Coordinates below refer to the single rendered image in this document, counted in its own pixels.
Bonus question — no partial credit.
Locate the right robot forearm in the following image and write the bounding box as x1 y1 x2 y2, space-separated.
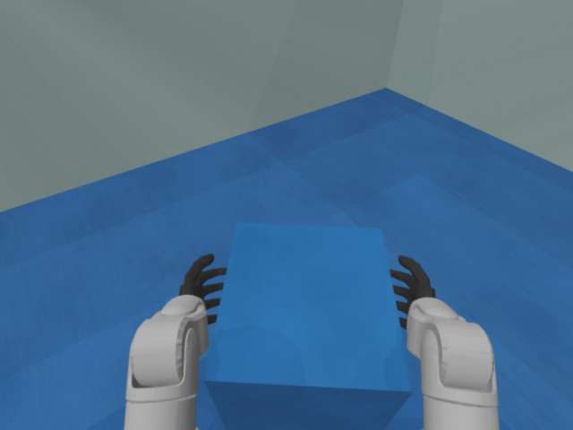
406 297 500 430

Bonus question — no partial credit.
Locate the left robot forearm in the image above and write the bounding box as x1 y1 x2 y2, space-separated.
124 295 209 430

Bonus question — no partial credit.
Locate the robot left hand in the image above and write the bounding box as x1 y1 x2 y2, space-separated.
179 254 227 325

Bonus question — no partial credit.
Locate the carton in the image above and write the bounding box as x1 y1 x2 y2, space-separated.
204 223 414 430

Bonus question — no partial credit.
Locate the robot right hand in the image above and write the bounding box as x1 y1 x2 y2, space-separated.
389 255 436 329

